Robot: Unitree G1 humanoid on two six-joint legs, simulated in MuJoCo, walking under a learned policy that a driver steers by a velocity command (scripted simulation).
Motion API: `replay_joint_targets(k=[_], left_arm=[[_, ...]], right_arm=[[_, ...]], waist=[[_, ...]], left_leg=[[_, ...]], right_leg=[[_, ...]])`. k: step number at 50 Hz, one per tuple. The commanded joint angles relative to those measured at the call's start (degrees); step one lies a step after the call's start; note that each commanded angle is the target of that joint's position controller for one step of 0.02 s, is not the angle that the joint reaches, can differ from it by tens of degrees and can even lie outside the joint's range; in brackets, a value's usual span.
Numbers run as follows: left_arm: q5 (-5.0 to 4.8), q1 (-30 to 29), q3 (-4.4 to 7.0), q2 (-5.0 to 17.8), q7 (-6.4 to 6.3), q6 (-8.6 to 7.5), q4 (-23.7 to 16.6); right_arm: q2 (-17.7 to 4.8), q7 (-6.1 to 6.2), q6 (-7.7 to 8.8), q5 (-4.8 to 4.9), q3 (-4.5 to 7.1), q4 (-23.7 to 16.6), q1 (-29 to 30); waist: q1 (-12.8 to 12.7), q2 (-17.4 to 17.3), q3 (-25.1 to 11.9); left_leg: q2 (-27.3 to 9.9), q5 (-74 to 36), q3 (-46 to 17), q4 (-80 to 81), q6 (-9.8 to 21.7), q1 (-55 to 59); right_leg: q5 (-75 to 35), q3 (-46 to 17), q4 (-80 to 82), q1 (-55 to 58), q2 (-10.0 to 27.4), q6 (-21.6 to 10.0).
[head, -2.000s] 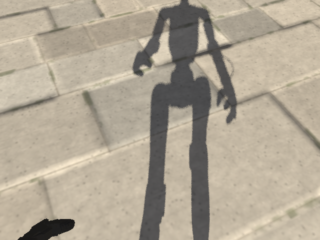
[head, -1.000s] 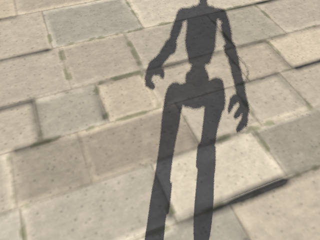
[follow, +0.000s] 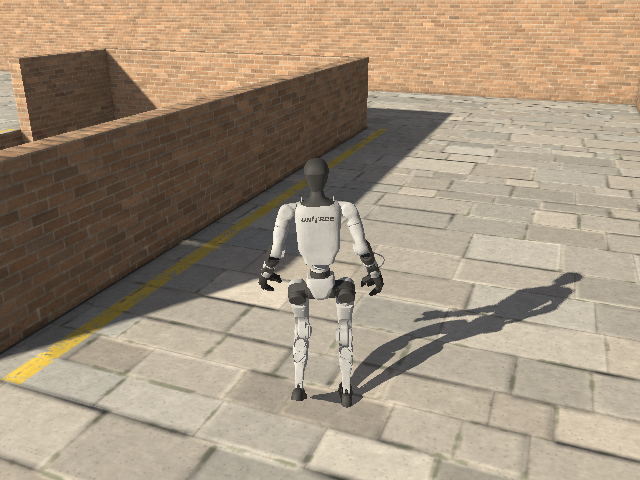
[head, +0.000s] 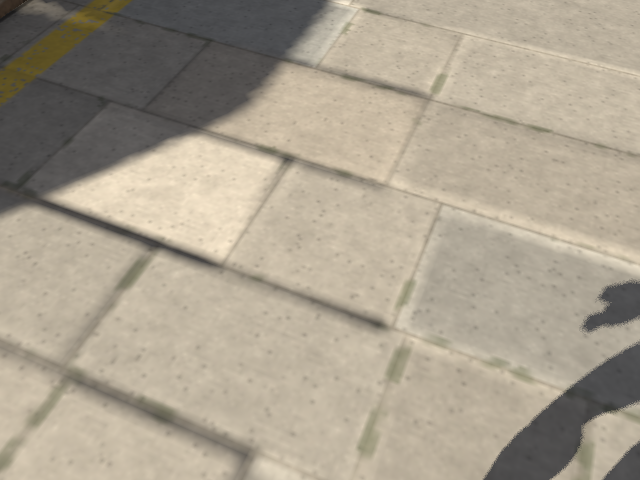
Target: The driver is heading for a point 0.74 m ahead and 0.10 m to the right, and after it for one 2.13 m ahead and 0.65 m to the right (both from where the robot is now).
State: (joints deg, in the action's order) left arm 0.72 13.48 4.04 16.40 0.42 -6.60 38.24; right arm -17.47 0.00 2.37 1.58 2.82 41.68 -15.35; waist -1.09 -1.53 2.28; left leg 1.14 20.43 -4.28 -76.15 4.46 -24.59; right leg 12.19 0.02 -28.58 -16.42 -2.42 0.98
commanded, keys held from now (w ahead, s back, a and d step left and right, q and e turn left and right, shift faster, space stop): w+shift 0.34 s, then w+e+shift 0.34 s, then e+shift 0.32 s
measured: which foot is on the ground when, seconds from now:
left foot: up 0.00-0.32, down 0.34-0.80, up 0.82-1.00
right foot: down 0.00-0.32, up 0.34-0.78, down 0.80-1.00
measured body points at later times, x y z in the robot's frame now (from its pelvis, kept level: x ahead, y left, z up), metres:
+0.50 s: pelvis +0.44 +0.09 +0.01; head +0.45 +0.10 +0.45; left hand +0.51 +0.36 -0.12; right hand +0.54 -0.18 -0.10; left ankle +0.46 +0.17 -0.73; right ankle +0.38 -0.08 -0.62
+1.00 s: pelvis +0.84 +0.08 +0.00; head +0.89 +0.08 +0.44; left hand +1.03 +0.31 -0.12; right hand +0.98 -0.23 -0.06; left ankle +0.93 +0.26 -0.64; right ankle +0.92 +0.02 -0.73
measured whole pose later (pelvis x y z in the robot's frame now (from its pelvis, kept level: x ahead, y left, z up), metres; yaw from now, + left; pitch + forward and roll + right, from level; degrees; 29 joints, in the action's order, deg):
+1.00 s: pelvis +0.84 +0.08 +0.00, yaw -23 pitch +0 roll +0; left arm 0.1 16.6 4.0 17.6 1.2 -1.6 39.0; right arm -15.3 0.9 5.2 -1.0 0.8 33.8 -1.8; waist -3.2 1.3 5.5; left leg -0.8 25.6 -11.1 -69.5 -3.9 -34.0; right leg 4.7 -3.8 -27.6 -22.2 -11.8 -8.7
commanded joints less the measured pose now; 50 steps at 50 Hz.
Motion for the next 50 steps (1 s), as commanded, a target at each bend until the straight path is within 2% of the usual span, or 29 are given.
replay_joint_targets(k=[1, 6, 10, 13, 15, 16, 17, 18, 19, 20, 21, 22, 24, 26, 28, 30, 34, 36, 38, 39, 40, 41, 42, 43, 44, 45, 46, 48, 50], left_arm=[[-0.47, 5.04, 0.10, 1.35, 1.09, -0.53, 0.96], [-1.36, 5.94, 1.06, 6.36, 0.85, -1.07, 3.94], [-2.34, 12.61, 0.68, 7.95, 0.45, -0.92, 7.18], [-2.19, 14.99, 0.45, 10.44, 0.25, 0.30, 8.92], [-1.42, 16.11, 0.33, 12.25, -0.44, 1.44, 10.54], [-1.15, 14.31, 0.18, 12.78, -0.97, 2.16, 10.76], [-0.14, 13.76, -0.80, 10.26, -1.59, 2.04, 8.95], [-1.14, 23.35, -4.26, -2.41, -0.42, 0.32, 7.38], [-3.84, 16.24, -2.46, 5.36, -0.52, -1.25, 7.68], [-5.80, 7.57, -1.42, 7.09, -0.70, -1.56, 4.93], [-4.94, 4.25, -1.91, 5.49, -0.90, -1.70, 3.84], [-3.55, 4.09, -1.57, 4.61, -0.85, -1.04, 4.26], [-3.75, 9.08, -1.21, 2.48, -0.09, 1.89, 6.12], [-3.78, 8.16, -1.21, 0.95, 0.12, 4.02, 6.25], [-3.48, 3.62, -1.21, 1.07, 0.04, 4.66, 4.82], [-3.42, -0.35, -0.72, 2.53, 0.41, 4.51, 4.03], [-2.77, -8.89, -1.49, 1.71, 3.19, 2.80, 0.66], [-1.95, -10.50, -1.06, 2.66, 4.91, 2.03, -1.01], [-2.15, -1.33, 0.17, 4.74, 5.74, 2.28, -0.06], [-2.39, 11.05, 2.39, 9.56, 5.15, 3.27, 2.61], [-2.59, 21.69, 3.90, 12.67, 3.43, 4.28, 5.44], [-1.16, 19.94, 3.70, 14.68, 1.58, 4.98, 5.34], [3.08, 13.97, 2.68, 15.90, 1.49, 3.35, 1.37], [2.00, 10.65, 3.75, 15.39, 1.53, 3.58, -2.66], [0.01, 6.01, 3.27, 13.23, 1.51, 3.22, -3.58], [-1.26, 1.37, 2.35, 10.19, 1.42, 2.95, -4.67], [-0.94, -1.54, 2.30, 10.08, 1.18, 2.93, -5.78], [-0.53, -3.54, 2.32, 9.41, 0.72, 3.43, -6.54], [-0.96, -2.53, 2.75, 10.19, -0.66, 4.37, -5.56]], right_arm=[[0.29, -0.65, 0.90, 0.92, -0.31, -6.19, 3.14], [-0.28, -1.76, 1.56, -0.57, -1.27, -8.52, 10.23], [-0.22, -3.39, 2.98, -0.76, -1.83, -11.53, 21.03], [-2.27, -3.99, 3.40, -0.37, -0.76, -13.14, 23.12], [-6.41, -3.31, 2.67, -0.12, 1.36, -12.65, 14.74], [-8.86, -2.48, 2.05, 0.16, 2.96, -9.32, 2.00], [-12.38, -1.46, 1.14, -0.02, 4.28, -5.12, -11.74], [-17.20, -1.95, 2.14, -1.36, 4.48, -4.11, -12.15], [-10.21, -1.74, 2.52, -1.33, 3.42, -2.79, -15.55], [-7.50, -1.61, 2.97, -1.63, 2.43, -1.93, -11.91], [-6.48, -1.71, 3.54, -1.90, 2.17, -1.58, -7.75], [-4.06, -1.92, 4.06, -2.74, 1.68, -1.14, -4.10], [0.63, -2.30, 4.96, -3.21, 0.82, -0.15, 0.04], [0.19, -2.25, 5.43, -2.02, 1.13, 1.13, 1.70], [-1.02, -1.59, 5.70, -2.72, 1.41, 1.84, 1.82], [-0.09, -0.68, 5.61, -3.34, 0.96, 2.23, 1.41], [-4.63, 1.16, 5.53, -3.12, 1.29, 3.56, -3.88], [-7.91, 2.86, 4.03, -3.16, 1.69, 2.98, -5.22], [-12.17, 4.80, 2.31, -2.44, 2.69, 1.83, -4.61], [-12.76, 4.68, 1.80, -2.50, 2.93, 1.08, -1.74], [-12.03, 3.64, 2.03, -1.33, 3.09, 0.39, 2.00], [-0.57, 0.96, 4.01, -2.27, 0.23, -2.61, 2.17], [0.27, -0.02, 5.58, -0.91, -1.23, -4.75, -8.86], [-6.27, -0.31, 6.24, -0.89, -0.40, -5.93, -3.92], [-6.23, -0.17, 6.09, -0.48, -0.05, -8.31, 1.85], [-6.16, 0.29, 5.21, -1.36, 0.10, -7.92, 2.49], [-6.34, 0.55, 3.97, -1.83, 0.32, -7.59, 1.89], [-6.95, 1.11, 2.11, -2.62, 0.94, -7.55, 2.05], [-3.21, 1.76, 1.85, -3.33, -0.15, -8.68, 5.17]], waist=[[-0.22, 5.23, -0.48], [1.54, 2.70, 5.35], [-2.16, 1.84, 7.28], [-1.03, 5.83, 4.98], [5.24, 12.63, -2.88], [12.66, 13.25, -8.84], [17.30, 8.18, -16.67], [7.39, -13.51, -28.36], [11.79, -9.80, -28.74], [11.11, -7.13, -14.75], [8.42, -0.50, -8.39], [5.12, 0.55, -4.76], [0.13, -3.17, -3.18], [-1.13, -2.71, 0.96], [-0.68, -1.19, 4.46], [0.22, 0.55, 5.61], [2.66, 3.82, 7.47], [2.29, 2.28, 5.73], [-2.74, -2.82, -0.48], [-9.39, -4.64, -6.22], [-14.80, -0.01, -9.01], [-9.07, 24.95, -6.65], [-1.96, 19.12, -23.61], [-4.86, 5.75, -27.88], [-1.52, -2.07, -15.14], [1.82, -7.63, -10.04], [3.77, -6.99, -6.40], [4.87, -5.09, -3.50], [4.08, -3.71, -5.46]], left_leg=[[-6.71, -0.05, -3.91, 3.57, 0.55, -16.91], [-8.22, -14.23, -3.51, 18.30, -0.52, -23.11], [-6.43, -26.96, 3.79, 33.54, -0.16, -12.08], [-1.88, -21.12, 8.12, 39.46, 1.38, -7.71], [1.78, -14.13, 10.16, 39.30, 3.86, 4.19], [2.60, -15.64, 10.57, 41.39, 5.24, 20.50], [-6.05, -9.96, -1.73, 38.29, 6.68, 43.11], [-22.50, 15.81, -35.76, 48.29, 15.30, 59.86], [-21.64, 24.22, -44.99, 59.36, 12.25, 55.56], [-20.53, 15.97, -34.48, 60.10, 9.98, 45.88], [-19.10, 6.95, -26.79, 61.08, 8.96, 35.27], [-17.16, 2.07, -20.00, 61.88, 7.90, 26.61], [-14.81, -2.80, -10.45, 64.76, 6.08, 17.11], [-14.36, -8.86, -2.59, 67.83, 4.19, 11.96], [-12.61, -15.97, 4.59, 69.51, 2.53, 10.36], [-7.88, -21.55, 11.76, 70.51, -0.38, 11.39], [-9.53, -34.93, 17.53, 71.10, -3.72, 18.30], [-9.98, -65.67, 19.62, 62.31, -6.57, 23.68], [-11.88, -86.44, 18.96, 46.57, -7.80, 25.71], [-12.22, -86.94, 17.29, 33.15, -7.81, 21.47], [-8.64, -66.28, 16.97, 13.09, -8.52, 12.78], [5.93, 13.64, 13.95, -15.66, -10.67, -7.85], [7.40, 16.73, -3.06, -29.05, -10.57, -16.89], [5.12, 11.83, -7.35, -23.71, -7.60, -13.88], [3.36, 9.78, -6.11, -15.26, -5.76, -17.44], [0.46, 7.59, -5.78, -9.66, -5.55, -15.88], [-0.36, 6.78, -5.50, -5.84, -6.29, -12.15], [-2.16, 6.93, -4.45, 3.99, -8.37, -6.34], [-0.56, 2.09, -2.03, 18.16, -10.26, -2.43]], right_leg=[[5.63, -21.19, 16.47, 12.69, 15.05, -10.79], [-3.78, -11.70, 22.49, 9.13, 16.24, -12.47], [-11.66, -2.49, 28.34, 8.01, 14.80, -10.15], [-38.27, 1.49, 22.40, 17.93, 16.16, -8.58], [-64.75, 2.80, 8.22, 22.23, 17.74, -7.34], [-68.92, 4.57, -6.06, 16.11, 16.33, -5.86], [-48.22, 3.23, -27.06, -0.89, 13.50, -4.40], [13.59, -4.07, -48.69, -21.57, 2.51, -3.02], [13.75, -10.59, -53.80, -25.41, 3.43, -5.27], [10.62, -8.53, -54.50, -30.90, 5.46, -5.30], [6.22, -7.86, -51.11, -29.78, 8.11, -5.27], [2.82, -7.46, -48.52, -26.76, 10.23, -4.81], [-0.60, -8.32, -46.40, -20.18, 13.14, -4.44], [-1.87, -7.97, -44.49, -21.36, 14.06, -3.75], [-8.64, -7.94, -40.25, -25.10, 13.14, -3.06], [-17.26, -4.66, -33.59, -25.87, 9.76, -3.64], [-26.75, 3.28, -18.46, -24.06, 7.10, -5.55], [-26.66, 10.09, -12.16, -18.98, 1.72, -6.66], [-21.68, 13.76, -10.69, -6.54, -3.87, -6.63], [-19.90, 10.89, -12.35, 7.48, -4.41, -8.54], [-25.59, 3.08, -7.01, 21.60, -0.81, -11.51], [-50.32, -9.04, -8.57, 32.63, 5.08, -17.07], [-43.97, -38.84, -2.59, 41.61, 18.87, -29.21], [-25.59, -44.30, 5.11, 37.49, 18.95, -28.68], [-12.11, -42.27, 10.18, 25.92, 16.14, -26.58], [-7.74, -39.89, 12.08, 16.16, 14.96, -24.43], [-12.74, -37.18, 13.03, 6.51, 13.20, -23.60], [-26.87, -27.88, 12.56, -4.80, 8.85, -21.60], [-38.36, -21.13, 9.09, -8.75, 4.17, -19.13]])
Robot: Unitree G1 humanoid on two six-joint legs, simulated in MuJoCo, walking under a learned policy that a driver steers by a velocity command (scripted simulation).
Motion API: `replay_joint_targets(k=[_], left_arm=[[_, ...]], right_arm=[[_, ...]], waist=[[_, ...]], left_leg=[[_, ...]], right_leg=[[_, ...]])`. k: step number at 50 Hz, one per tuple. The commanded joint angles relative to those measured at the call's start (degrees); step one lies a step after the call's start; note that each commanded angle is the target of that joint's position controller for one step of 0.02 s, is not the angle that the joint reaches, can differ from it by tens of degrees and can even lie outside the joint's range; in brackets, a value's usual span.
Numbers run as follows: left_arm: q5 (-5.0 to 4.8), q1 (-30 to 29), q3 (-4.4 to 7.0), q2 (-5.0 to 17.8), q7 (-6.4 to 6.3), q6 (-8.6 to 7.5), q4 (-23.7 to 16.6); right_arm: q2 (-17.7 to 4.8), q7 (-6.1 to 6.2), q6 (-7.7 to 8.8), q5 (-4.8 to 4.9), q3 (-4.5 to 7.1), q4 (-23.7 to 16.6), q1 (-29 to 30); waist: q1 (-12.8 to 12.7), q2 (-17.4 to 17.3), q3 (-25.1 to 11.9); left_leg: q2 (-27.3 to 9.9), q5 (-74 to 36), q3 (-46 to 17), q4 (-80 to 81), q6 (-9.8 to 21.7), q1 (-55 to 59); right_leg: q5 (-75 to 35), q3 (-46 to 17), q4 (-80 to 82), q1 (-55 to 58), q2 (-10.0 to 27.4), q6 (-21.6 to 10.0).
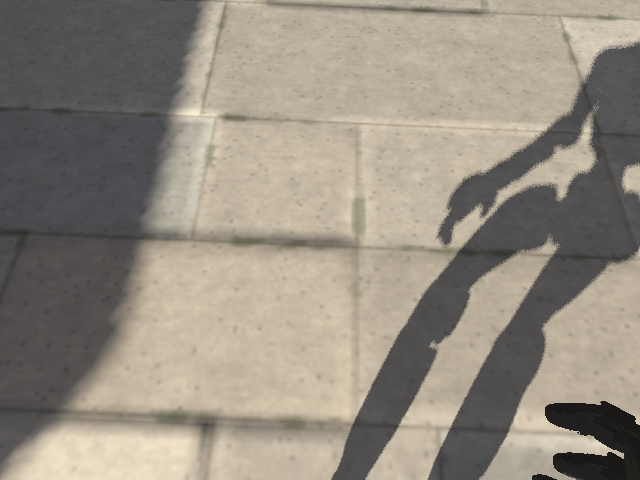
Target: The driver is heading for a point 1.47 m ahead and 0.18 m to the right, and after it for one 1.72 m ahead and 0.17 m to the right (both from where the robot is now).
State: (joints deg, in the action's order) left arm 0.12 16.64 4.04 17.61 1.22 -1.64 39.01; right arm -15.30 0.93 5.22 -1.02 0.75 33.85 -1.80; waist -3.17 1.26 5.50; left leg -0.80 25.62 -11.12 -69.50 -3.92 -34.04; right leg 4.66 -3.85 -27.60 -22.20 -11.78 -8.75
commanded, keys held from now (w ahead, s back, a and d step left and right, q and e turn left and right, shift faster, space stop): e+shift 0.22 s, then shift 0.78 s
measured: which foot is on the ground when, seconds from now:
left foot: up 0.00-0.18, down 0.20-1.00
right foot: down 0.00-0.20, up 0.22-0.58, down 0.60-1.00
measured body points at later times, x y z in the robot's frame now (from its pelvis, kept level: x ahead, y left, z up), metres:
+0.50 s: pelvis +0.14 +0.10 +0.01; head +0.18 +0.09 +0.46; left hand +0.40 +0.28 -0.08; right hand +0.15 -0.20 -0.09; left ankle +0.25 +0.18 -0.72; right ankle +0.08 -0.03 -0.68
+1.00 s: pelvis +0.16 +0.06 +0.01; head +0.16 +0.06 +0.46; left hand +0.37 +0.24 -0.10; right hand +0.16 -0.23 -0.11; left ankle +0.25 +0.18 -0.72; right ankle +0.09 -0.02 -0.72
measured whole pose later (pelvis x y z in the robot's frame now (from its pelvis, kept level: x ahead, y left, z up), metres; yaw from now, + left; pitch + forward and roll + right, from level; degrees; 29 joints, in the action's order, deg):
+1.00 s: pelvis +0.16 +0.06 +0.01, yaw -24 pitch -1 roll +1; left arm 0.8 12.8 0.7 12.6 -0.2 -0.1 44.1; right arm -14.5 1.3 0.4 -0.8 2.1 47.1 -10.5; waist 0.7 0.1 0.9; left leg -1.3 11.5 -1.7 -27.3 -2.4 -15.2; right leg 18.7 -2.7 -29.3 -9.8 -2.2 -1.7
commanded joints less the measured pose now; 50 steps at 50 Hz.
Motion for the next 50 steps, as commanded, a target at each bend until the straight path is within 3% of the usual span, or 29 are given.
replay_joint_targets(k=[1, 2, 4, 7, 9, 10, 11, 12, 13, 14, 15, 17, 19, 22, 26, 28, 29, 30, 31, 32, 33, 34, 35, 37, 38, 41, 44, 50], left_arm=[[-0.67, -4.91, 3.11, 9.66, -2.26, 0.46, -6.03], [-1.08, -4.85, 3.34, 10.03, -2.89, 1.59, -5.98], [-1.98, -5.38, 3.37, 9.56, -3.63, 3.18, -6.49], [-1.83, -5.84, 3.01, 7.68, -3.90, 4.22, -7.51], [-1.64, -7.98, 2.56, 5.70, -3.78, 4.13, -8.60], [-1.20, -4.57, 1.42, 1.68, -3.38, 4.06, -8.38], [0.11, -1.29, 0.73, -0.28, -3.44, 4.09, -7.88], [-0.59, 4.17, 1.52, 4.15, -2.23, 3.31, -10.35], [-1.17, 2.97, 2.57, 8.89, -2.25, 3.44, -7.60], [-1.32, -0.60, 3.18, 10.71, -2.53, 4.12, -6.47], [-1.17, -1.85, 2.94, 9.47, -3.02, 4.93, -5.80], [-0.70, -3.90, 1.73, 6.43, -2.92, 4.81, -6.84], [-0.77, -4.96, 0.73, 4.22, -2.87, 4.25, -7.19], [-0.52, -6.23, 0.02, 3.77, -2.67, 3.97, -6.90], [-0.65, -6.64, -0.20, 4.21, -1.89, 4.06, -5.68], [-0.53, -4.07, -0.30, 3.23, -1.36, 3.91, -3.88], [-0.16, -3.72, -0.28, 3.59, -1.23, 3.84, -3.52], [0.64, -3.37, -0.02, 5.93, -1.33, 3.83, -3.95], [1.65, -5.83, 0.89, 10.15, -1.40, 4.04, -3.87], [2.25, -7.69, -0.28, 5.32, -1.21, 3.45, -4.53], [2.45, -9.97, -1.24, 2.72, -1.17, 2.73, -4.43], [1.99, -9.92, -1.24, 2.56, -1.16, 2.13, -3.72], [1.46, -9.05, -1.14, 2.94, -1.09, 1.58, -3.08], [1.44, -7.63, -1.52, 2.53, -1.08, 1.11, -1.97], [1.50, -6.45, -1.75, 1.88, -1.02, 1.12, -1.65], [1.13, -5.73, -1.71, 2.40, -1.17, 0.89, -0.54], [0.87, -5.03, -1.65, 2.32, -1.48, 0.82, 0.25], [0.57, -3.79, -1.55, 1.59, -1.68, 0.88, 2.41]], right_arm=[[-4.30, 0.94, -1.26, -0.51, 1.56, -1.03, -7.21], [-4.18, 0.91, -1.58, 0.00, 1.49, -0.96, -6.63], [-5.01, 0.67, -2.06, 0.77, 1.74, -1.08, -4.42], [-6.71, 0.26, -2.06, 1.11, 2.62, -1.31, -1.96], [-7.89, -0.07, -1.17, 1.12, 3.75, 0.22, -5.12], [-9.42, 0.14, -1.08, 0.37, 4.17, 0.54, -6.81], [-10.62, 0.68, -1.99, -0.36, 4.19, -1.16, -7.10], [-13.63, 0.48, -2.52, -2.28, 4.95, -0.25, -6.99], [-9.85, 0.68, -2.70, -1.68, 4.60, -2.24, -3.18], [-6.65, 0.93, -3.31, -1.08, 3.75, -2.46, -2.44], [-6.35, 0.95, -3.90, -0.63, 3.33, -2.89, -2.02], [-7.95, 1.11, -4.33, -0.50, 3.51, -1.64, -2.71], [-7.78, 1.04, -4.70, -0.57, 3.52, -0.19, -5.22], [-8.56, 0.76, -5.10, 0.11, 3.85, 0.99, -6.41], [-9.55, 0.28, -5.63, 1.02, 4.12, 2.79, -8.13], [-9.24, 0.31, -5.93, 1.82, 3.88, 3.76, -8.51], [-8.75, 0.37, -5.80, 2.24, 3.73, 4.96, -11.07], [-7.19, 0.21, -5.33, 1.75, 3.26, 5.34, -12.44], [-3.15, -0.16, -4.33, 0.18, 2.19, 3.77, -12.46], [-5.18, 0.01, -3.94, -0.63, 2.52, 3.27, -7.72], [-5.60, -0.13, -3.89, -0.41, 2.75, 3.64, -6.87], [-4.50, -0.09, -4.03, -0.61, 2.53, 4.37, -6.70], [-4.88, 0.01, -4.27, -0.98, 2.56, 4.75, -6.74], [-5.44, -0.04, -4.46, -0.63, 2.57, 5.25, -7.88], [-6.13, -0.10, -4.45, -0.30, 2.74, 5.97, -8.50], [-5.57, -0.01, -4.28, -0.27, 2.74, 7.32, -8.20], [-5.32, 0.24, -4.03, -0.01, 2.69, 8.64, -8.50], [-5.23, 0.78, -4.27, 0.39, 2.73, 10.91, -7.90]], waist=[[5.48, -4.66, -11.75], [5.14, -2.47, -14.46], [4.01, 1.29, -16.53], [2.84, 6.28, -14.66], [5.00, 7.09, -12.97], [3.62, 0.55, -15.21], [1.93, -7.15, -14.95], [-3.45, -21.15, -18.74], [-1.28, -15.07, -14.84], [0.78, -8.64, -12.17], [1.05, -5.11, -11.37], [1.71, -4.83, -9.06], [2.65, -7.12, -10.87], [3.63, -10.05, -13.03], [4.74, -13.22, -12.10], [3.03, -12.62, -11.33], [2.99, -11.62, -10.89], [3.59, -6.46, -11.96], [6.41, 8.73, -11.31], [3.47, 8.65, -9.93], [4.35, 7.03, -8.42], [4.54, 6.70, -8.17], [3.86, 7.07, -7.49], [4.42, 6.31, -6.23], [4.09, 4.24, -5.51], [4.13, 1.54, -4.32], [4.08, -0.09, -5.63], [3.80, -1.30, -7.15]], left_leg=[[2.99, -7.99, 5.36, 16.21, -2.65, 9.40], [4.23, -12.61, 5.25, 20.14, -3.14, 11.23], [5.77, -18.60, 4.57, 27.13, -3.28, 12.70], [5.99, -20.60, 2.02, 36.68, -2.84, 14.37], [3.55, -27.79, 1.55, 47.53, -0.74, 20.56], [-6.52, -29.80, -5.29, 49.64, 3.90, 28.90], [-16.42, -42.71, -15.70, 47.15, 8.78, 33.88], [-25.93, -33.94, -33.39, 51.74, 17.46, 33.34], [-20.97, -24.18, -28.97, 52.24, 18.06, 30.71], [-16.20, -18.77, -18.49, 50.81, 15.16, 27.38], [-12.62, -18.04, -13.51, 50.78, 13.37, 23.98], [-9.89, -23.82, -7.49, 51.63, 14.07, 19.24], [-9.13, -28.52, -4.56, 51.32, 15.22, 22.06], [-10.86, -28.56, -3.97, 50.86, 16.76, 24.73], [-11.97, -24.36, -4.14, 50.74, 16.93, 24.27], [-10.93, -24.49, -2.73, 48.63, 15.17, 22.12], [-9.75, -23.64, -1.48, 47.65, 12.73, 19.30], [-7.46, -18.40, 1.66, 43.17, 8.74, 14.32], [-0.07, -8.24, 10.25, 38.69, 4.22, 9.60], [-0.73, -4.05, 9.26, 37.91, 2.20, 12.77], [-1.12, -7.52, 8.51, 38.77, 1.84, 15.85], [-0.89, -12.74, 8.81, 41.41, 1.53, 17.88], [-1.07, -16.75, 8.35, 42.67, 1.16, 19.23], [-1.92, -19.80, 7.56, 43.97, 1.42, 22.48], [-1.86, -18.72, 7.62, 43.83, 1.89, 22.95], [-1.91, -19.86, 7.37, 44.24, 2.43, 23.32], [-2.20, -22.23, 7.27, 44.08, 2.44, 24.47], [-2.32, -25.28, 7.37, 43.09, 2.78, 25.83]], right_leg=[[-31.38, -16.10, 6.83, -2.37, 12.07, -7.91], [-28.92, -15.60, 5.46, -1.17, 11.03, -6.16], [-19.43, -16.42, 3.63, 0.82, 9.68, -2.81], [-4.73, -22.01, 1.41, 3.22, 9.55, 0.01], [4.05, -23.34, -4.84, 2.34, 7.94, 2.61], [23.11, -18.62, -15.99, -2.74, 4.44, 4.99], [36.32, -8.96, -29.74, -10.81, -1.44, 7.34], [34.52, -7.17, -37.94, -16.22, 3.44, 9.36], [28.89, -6.08, -43.11, -17.20, 7.28, 11.34], [23.78, -5.00, -45.59, -17.26, 8.39, 12.34], [21.51, -3.75, -47.27, -15.03, 8.83, 13.01], [18.76, -1.59, -45.26, -12.36, 9.03, 13.26], [19.26, -0.02, -38.83, -10.58, 8.97, 13.46], [20.39, 0.24, -28.36, -5.74, 10.47, 13.14], [18.49, 2.49, -13.41, 1.92, 10.63, 11.25], [10.47, 4.23, 0.26, 8.49, 9.72, 8.97], [6.62, 3.28, 5.81, 12.85, 10.03, 7.06], [3.05, -3.37, 6.87, 18.53, 15.95, 4.52], [-2.11, -12.82, 6.52, 15.83, 24.62, -0.78], [1.21, -14.97, 9.12, 9.16, 27.13, -3.94], [4.70, -12.57, 9.13, 7.39, 24.45, -2.25], [7.52, -9.77, 7.89, 7.32, 21.18, 0.47], [8.63, -8.69, 7.51, 6.95, 19.76, 2.15], [10.44, -7.83, 7.83, 4.17, 18.21, 3.85], [12.83, -7.30, 8.31, 3.35, 17.37, 4.44], [11.91, -6.33, 7.28, 3.64, 16.39, 4.85], [6.85, -5.39, 6.13, 5.21, 15.70, 5.00], [1.14, -3.66, 4.70, 7.14, 14.46, 5.46]])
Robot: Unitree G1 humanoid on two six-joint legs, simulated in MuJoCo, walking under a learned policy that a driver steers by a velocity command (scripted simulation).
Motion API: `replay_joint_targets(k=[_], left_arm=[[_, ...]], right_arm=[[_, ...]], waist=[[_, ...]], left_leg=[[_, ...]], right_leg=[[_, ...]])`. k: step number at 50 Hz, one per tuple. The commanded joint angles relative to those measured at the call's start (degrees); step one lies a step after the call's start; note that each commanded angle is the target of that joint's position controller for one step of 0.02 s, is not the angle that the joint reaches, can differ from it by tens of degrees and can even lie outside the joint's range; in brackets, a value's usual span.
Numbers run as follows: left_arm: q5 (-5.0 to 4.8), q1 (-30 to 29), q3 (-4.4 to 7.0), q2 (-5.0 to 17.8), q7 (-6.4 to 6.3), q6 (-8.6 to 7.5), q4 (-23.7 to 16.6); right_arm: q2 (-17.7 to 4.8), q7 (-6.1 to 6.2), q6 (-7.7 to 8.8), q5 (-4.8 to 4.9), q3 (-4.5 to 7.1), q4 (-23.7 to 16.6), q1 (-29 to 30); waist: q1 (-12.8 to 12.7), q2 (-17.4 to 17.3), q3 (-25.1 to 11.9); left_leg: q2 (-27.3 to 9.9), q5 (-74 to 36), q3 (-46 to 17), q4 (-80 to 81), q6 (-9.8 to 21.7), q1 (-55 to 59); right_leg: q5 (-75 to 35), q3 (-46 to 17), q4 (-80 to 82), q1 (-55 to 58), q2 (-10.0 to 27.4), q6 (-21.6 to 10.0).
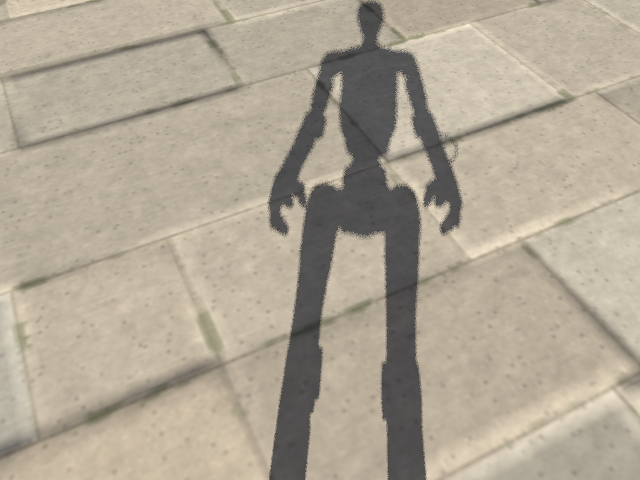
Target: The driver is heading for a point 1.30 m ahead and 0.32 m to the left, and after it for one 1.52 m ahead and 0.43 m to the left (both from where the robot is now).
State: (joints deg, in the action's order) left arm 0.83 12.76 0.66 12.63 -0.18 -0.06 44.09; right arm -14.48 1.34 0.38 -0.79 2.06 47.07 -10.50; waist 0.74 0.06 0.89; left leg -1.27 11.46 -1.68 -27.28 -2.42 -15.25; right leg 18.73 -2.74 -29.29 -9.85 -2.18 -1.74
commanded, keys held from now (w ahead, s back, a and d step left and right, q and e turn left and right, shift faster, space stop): shift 1.00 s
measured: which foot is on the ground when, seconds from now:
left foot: down 0.00-1.00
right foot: down 0.00-1.00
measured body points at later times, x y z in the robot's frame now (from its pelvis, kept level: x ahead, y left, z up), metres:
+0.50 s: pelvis +0.01 +0.00 +0.00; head +0.02 +0.00 +0.45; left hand +0.06 +0.26 -0.14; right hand +0.09 -0.26 -0.14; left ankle +0.03 +0.15 -0.74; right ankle -0.03 -0.10 -0.74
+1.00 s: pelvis +0.01 +0.01 +0.00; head +0.02 +0.00 +0.45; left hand +0.01 +0.25 -0.15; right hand +0.05 -0.25 -0.15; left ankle +0.03 +0.15 -0.74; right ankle -0.03 -0.10 -0.74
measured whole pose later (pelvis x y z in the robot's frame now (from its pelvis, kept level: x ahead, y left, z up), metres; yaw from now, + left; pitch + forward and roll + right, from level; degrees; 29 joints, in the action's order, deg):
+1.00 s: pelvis +0.01 +0.01 +0.00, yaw +1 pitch -1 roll +0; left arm 0.1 17.1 0.5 10.9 -1.7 -0.6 61.1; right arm -12.0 3.0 -0.9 0.0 1.9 63.9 -10.9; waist 0.3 -0.4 2.1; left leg -1.1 11.9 -2.4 -26.8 -1.9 -13.9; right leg 18.1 -1.8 -26.3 -7.0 -1.8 -1.2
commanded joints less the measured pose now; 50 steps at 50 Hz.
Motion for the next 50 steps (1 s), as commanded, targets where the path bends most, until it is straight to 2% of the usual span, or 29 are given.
replay_joint_targets(k=[1, 13, 27, 50], left_arm=[[-0.17, 0.29, 1.87, 6.51, -0.31, -0.68, -2.27], [-0.41, 2.43, 2.15, 6.47, -0.98, -0.71, 3.74], [-0.55, 4.28, 1.69, 5.78, -1.53, -0.77, 10.40], [-0.71, 7.95, 0.74, 3.74, -1.71, -0.85, 16.29]], right_arm=[[-6.06, 0.45, 0.49, 0.21, 1.44, -1.89, 0.86], [-5.87, 1.15, -0.44, 0.56, 1.60, 4.42, 1.62], [-4.96, 1.55, -0.83, 0.68, 1.46, 10.97, 1.37], [-3.13, 1.79, -0.98, 0.84, 0.63, 15.61, -1.80]], waist=[[-0.14, -0.10, -2.64], [-0.24, 0.29, -1.42], [-0.29, 0.11, 0.34], [-0.42, 0.09, 1.93]], left_leg=[[-1.86, -11.46, -2.04, 0.73, 1.36, 7.20], [-1.46, -11.76, -1.63, 0.80, 1.95, 7.97], [-0.77, -9.34, -1.01, 2.23, 2.09, 7.50], [-0.23, -7.54, -0.63, 2.88, 2.27, 6.38]], right_leg=[[-13.58, -4.54, 6.26, -5.02, 4.70, -1.46], [-15.08, -2.92, 6.64, -4.09, 3.69, -0.53], [-12.32, -1.83, 8.12, -3.83, 3.14, -0.11], [-10.17, -0.81, 9.13, -4.33, 2.71, 0.08]])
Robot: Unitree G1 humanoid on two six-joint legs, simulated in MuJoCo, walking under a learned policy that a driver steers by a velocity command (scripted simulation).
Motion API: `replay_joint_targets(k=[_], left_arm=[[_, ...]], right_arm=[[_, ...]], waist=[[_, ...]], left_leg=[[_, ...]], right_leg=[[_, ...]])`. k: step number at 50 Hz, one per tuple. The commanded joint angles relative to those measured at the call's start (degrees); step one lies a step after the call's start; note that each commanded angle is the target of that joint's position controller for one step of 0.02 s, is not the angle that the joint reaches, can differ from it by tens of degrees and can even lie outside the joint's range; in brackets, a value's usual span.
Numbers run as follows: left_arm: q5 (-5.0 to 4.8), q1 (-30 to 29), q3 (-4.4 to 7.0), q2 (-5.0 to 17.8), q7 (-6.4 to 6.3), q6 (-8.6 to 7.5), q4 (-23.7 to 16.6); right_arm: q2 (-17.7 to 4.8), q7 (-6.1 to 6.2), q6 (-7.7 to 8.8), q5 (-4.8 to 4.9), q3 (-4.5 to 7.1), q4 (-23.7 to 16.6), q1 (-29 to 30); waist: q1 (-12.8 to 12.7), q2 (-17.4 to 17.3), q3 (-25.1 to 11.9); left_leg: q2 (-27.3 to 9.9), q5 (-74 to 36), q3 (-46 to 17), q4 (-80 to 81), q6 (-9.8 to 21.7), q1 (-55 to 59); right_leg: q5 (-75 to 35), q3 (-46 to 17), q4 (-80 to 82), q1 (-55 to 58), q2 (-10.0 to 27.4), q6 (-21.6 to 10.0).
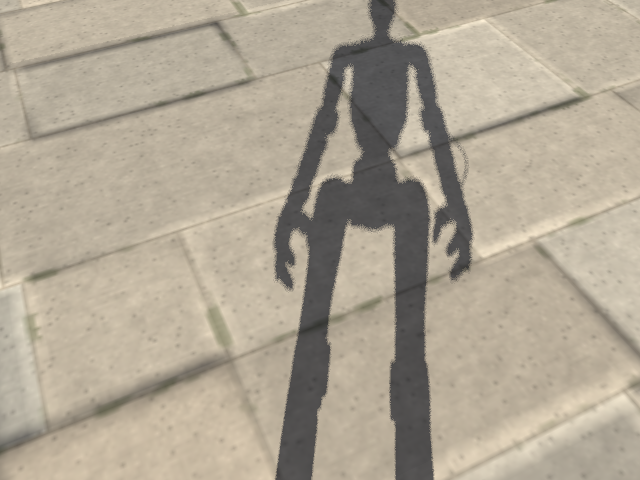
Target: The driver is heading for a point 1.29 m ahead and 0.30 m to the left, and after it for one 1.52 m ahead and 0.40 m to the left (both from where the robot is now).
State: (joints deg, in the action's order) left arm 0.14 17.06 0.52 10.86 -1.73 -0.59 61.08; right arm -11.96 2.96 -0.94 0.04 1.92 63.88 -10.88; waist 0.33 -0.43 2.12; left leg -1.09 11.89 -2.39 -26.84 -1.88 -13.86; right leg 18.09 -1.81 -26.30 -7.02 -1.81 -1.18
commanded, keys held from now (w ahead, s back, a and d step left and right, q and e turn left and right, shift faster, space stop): shift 0.68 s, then w+shift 0.32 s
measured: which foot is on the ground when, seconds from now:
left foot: down 0.00-0.74, up 0.76-0.96, down 0.98-1.00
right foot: down 0.00-0.98, up 1.00-1.00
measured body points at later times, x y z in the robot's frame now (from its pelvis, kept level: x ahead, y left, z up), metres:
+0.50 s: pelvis +0.00 +0.00 +0.00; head +0.01 +0.00 +0.45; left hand -0.02 +0.24 -0.16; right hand +0.02 -0.24 -0.16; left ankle +0.03 +0.14 -0.74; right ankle -0.04 -0.11 -0.74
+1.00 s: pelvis +0.08 +0.06 -0.01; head +0.09 +0.08 +0.43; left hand +0.04 +0.32 -0.17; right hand +0.16 -0.21 -0.13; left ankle +0.09 +0.17 -0.74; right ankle -0.04 -0.10 -0.73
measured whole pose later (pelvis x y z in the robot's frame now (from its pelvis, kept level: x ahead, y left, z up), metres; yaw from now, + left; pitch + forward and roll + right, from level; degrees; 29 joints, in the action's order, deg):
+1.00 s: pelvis +0.08 +0.06 -0.01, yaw -1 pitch +2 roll +0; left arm -1.3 25.5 2.6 13.8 -1.1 -4.3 58.0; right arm -14.0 -0.2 7.4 2.3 3.5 57.5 -11.3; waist -0.3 2.8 -1.4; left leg -1.5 18.0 4.9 -34.5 1.9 -19.1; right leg 26.6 -3.6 -35.5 -7.6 3.6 -1.9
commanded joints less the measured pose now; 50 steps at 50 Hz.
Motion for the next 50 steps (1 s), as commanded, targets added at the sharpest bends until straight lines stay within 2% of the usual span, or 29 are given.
replay_joint_targets(k=[1, 34, 35, 36, 37, 38, 39, 40, 41, 42, 43, 45, 46, 47, 48, 49, 50], left_arm=[[-0.03, 3.82, 0.85, 5.43, -0.16, -0.32, -0.58], [-0.23, 7.73, 0.56, 3.60, -0.39, -0.44, 1.05], [-0.41, 9.79, 0.66, 3.48, -0.58, -0.27, 1.99], [-1.10, 9.98, 1.48, 5.87, -0.81, -0.07, 1.51], [-1.58, 11.93, 2.14, 7.88, -0.88, -0.31, 1.08], [-2.08, 14.27, 3.04, 10.70, -0.76, -1.28, 0.92], [-2.33, 11.65, 3.92, 12.78, -0.80, -2.38, -0.30], [-1.39, 10.16, 3.73, 11.26, -0.76, -3.35, -1.36], [-1.11, 8.15, 3.29, 9.34, -0.51, -4.15, -2.48], [-1.61, 6.40, 3.17, 8.56, -0.14, -4.53, -3.71], [-2.39, 5.54, 3.30, 8.94, 0.06, -4.61, -4.41], [-2.48, 5.21, 3.59, 10.47, 0.18, -4.41, -5.15], [-2.58, 4.53, 3.77, 11.35, 0.20, -4.22, -5.65], [-2.50, 4.36, 3.76, 11.62, 0.28, -4.21, -6.26], [-2.14, 3.50, 3.55, 11.39, 0.40, -4.43, -7.04], [-1.43, -0.07, 2.83, 9.18, 0.82, -4.86, -8.47], [0.76, -3.47, 0.78, 1.18, 1.36, -5.67, -11.47]], right_arm=[[-5.58, 0.18, 0.34, 0.02, 0.74, -1.12, -1.56], [-3.99, 0.23, 0.47, 0.21, 0.18, -0.42, -5.08], [-3.16, 0.29, 0.39, 0.29, 0.04, 0.46, -6.74], [-4.05, 0.27, 0.46, 0.94, 0.53, 0.45, -7.21], [-5.04, 0.01, 1.09, 1.00, 0.83, -1.11, -4.28], [-3.05, -0.61, 2.48, 1.56, 0.28, -4.17, 1.04], [-1.92, -1.42, 4.08, 2.11, -0.22, -6.69, 5.13], [-3.83, -2.01, 5.33, 2.05, 0.40, -7.71, 6.56], [-4.12, -2.45, 6.33, 2.09, 0.72, -8.05, 5.36], [-3.97, -2.82, 7.15, 2.17, 0.74, -8.29, 3.95], [-3.77, -3.11, 7.88, 2.26, 0.67, -8.59, 3.53], [-3.51, -3.50, 8.53, 2.25, 1.01, -7.86, 1.73], [-3.05, -3.66, 8.47, 2.47, 1.16, -6.56, -1.81], [-3.55, -3.54, 8.16, 2.61, 1.70, -4.92, -6.25], [-4.85, -3.08, 7.87, 2.74, 2.68, -2.91, -12.84], [-7.26, -2.75, 7.91, 2.79, 3.92, -0.59, -23.52], [-11.72, -2.66, 7.82, 1.66, 4.05, 0.20, -31.78]], waist=[[-0.03, 0.57, 0.73], [-0.19, 0.48, 1.66], [-0.41, 1.32, -1.08], [-0.78, 3.24, 0.69], [-2.44, 4.72, 4.85], [-4.53, 10.13, 8.33], [-4.67, 13.58, 11.77], [-4.16, 10.66, 12.13], [-2.55, 8.65, 10.89], [-1.51, 7.64, 8.93], [-1.17, 7.80, 7.64], [-0.17, 8.72, 5.15], [1.77, 8.47, 4.73], [3.71, 7.22, 3.95], [6.86, 5.31, 2.00], [12.67, -0.75, -1.66], [13.67, -17.67, -5.70]], left_leg=[[-0.39, -7.96, 0.08, 2.43, 1.74, 4.96], [-0.06, -7.88, 0.09, 1.94, 2.14, 4.10], [1.98, 3.90, 2.39, 0.39, 2.32, 4.83], [4.08, 20.04, 4.47, -2.97, 2.91, 1.03], [3.76, 27.71, 3.87, -6.44, 3.43, -6.87], [3.28, 21.72, 5.47, -13.44, 3.24, -14.26], [-0.13, 11.92, 4.11, -21.23, 3.76, -20.14], [-2.93, 12.33, 1.06, -27.33, 4.45, -26.10], [-4.77, 11.59, -0.24, -30.37, 5.05, -29.57], [-5.81, 10.63, -0.39, -27.65, 5.40, -29.58], [-5.89, 9.47, 0.76, -20.30, 5.45, -24.94], [-1.75, 7.60, 6.70, -11.61, 4.19, -9.96], [0.15, 4.97, 9.60, -8.47, 3.34, -2.37], [2.11, 2.95, 11.68, -6.93, 2.78, 5.32], [4.06, 2.88, 12.45, -5.85, 3.11, 13.89], [-0.18, 5.04, 5.04, -2.55, 5.02, 24.98], [-13.53, 19.13, -17.15, 2.85, 8.52, 28.61]], right_leg=[[-9.51, -1.70, 6.13, -7.17, 2.34, -0.47], [-8.74, -0.82, 5.65, -7.72, 2.15, -0.18], [4.00, -0.33, 6.42, -6.61, 1.37, -1.03], [21.20, -2.66, 7.17, -7.96, 2.19, -3.22], [34.19, -8.68, 10.33, -9.10, 6.11, -6.15], [39.56, -19.55, 16.86, -7.18, 13.87, -10.21], [35.16, -28.89, 22.21, -6.48, 21.61, -13.82], [28.50, -31.00, 22.85, -3.47, 23.75, -14.55], [23.71, -28.75, 21.49, -0.22, 23.08, -13.41], [20.14, -24.90, 20.45, 1.56, 21.47, -11.69], [16.38, -19.97, 20.20, 0.72, 19.40, -9.75], [12.62, -11.54, 18.44, -5.88, 13.95, -8.12], [13.96, -9.27, 16.09, -10.44, 12.77, -8.39], [13.41, -8.32, 13.24, -14.80, 11.97, -8.71], [6.59, -7.10, 7.17, -18.57, 10.63, -8.54], [-5.31, -2.67, -11.15, -25.01, 7.65, -6.63], [7.25, 1.36, -40.02, -35.19, 2.98, -4.19]])
Velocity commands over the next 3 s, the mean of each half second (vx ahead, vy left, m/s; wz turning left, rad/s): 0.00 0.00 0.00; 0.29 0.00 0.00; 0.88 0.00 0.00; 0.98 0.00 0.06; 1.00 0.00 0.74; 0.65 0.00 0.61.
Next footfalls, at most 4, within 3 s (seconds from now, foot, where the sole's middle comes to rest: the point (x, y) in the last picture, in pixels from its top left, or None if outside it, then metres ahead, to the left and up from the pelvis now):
0.98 left None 0.13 0.18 -0.78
1.46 right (356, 423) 0.63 -0.04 -0.78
1.98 left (264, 257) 1.10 0.18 -0.78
2.44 right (310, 148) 1.55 0.06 -0.78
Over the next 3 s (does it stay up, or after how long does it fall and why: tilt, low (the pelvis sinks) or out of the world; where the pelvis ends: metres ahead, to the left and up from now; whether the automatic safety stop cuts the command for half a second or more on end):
stays up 1.64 0.33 -0.02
